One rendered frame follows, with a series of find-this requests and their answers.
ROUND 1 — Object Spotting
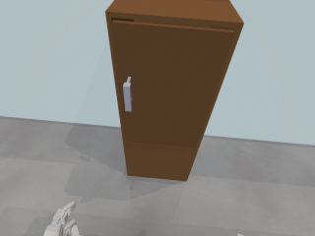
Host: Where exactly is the left robot hand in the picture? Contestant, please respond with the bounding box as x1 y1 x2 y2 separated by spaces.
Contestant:
43 202 83 236

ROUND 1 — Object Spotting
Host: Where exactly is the handle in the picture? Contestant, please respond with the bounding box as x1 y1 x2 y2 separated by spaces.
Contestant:
123 77 133 112

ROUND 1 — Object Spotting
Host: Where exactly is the cupboard door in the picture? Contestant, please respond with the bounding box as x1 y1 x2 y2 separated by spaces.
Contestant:
112 20 235 148

